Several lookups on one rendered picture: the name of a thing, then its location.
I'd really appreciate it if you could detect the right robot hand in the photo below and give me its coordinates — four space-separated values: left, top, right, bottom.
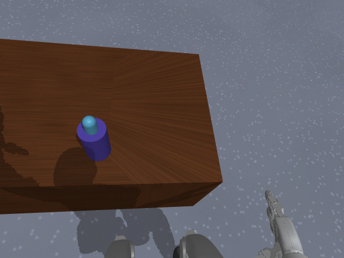
254 190 304 258

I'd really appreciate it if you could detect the bottle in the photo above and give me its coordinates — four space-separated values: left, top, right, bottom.
77 116 111 161

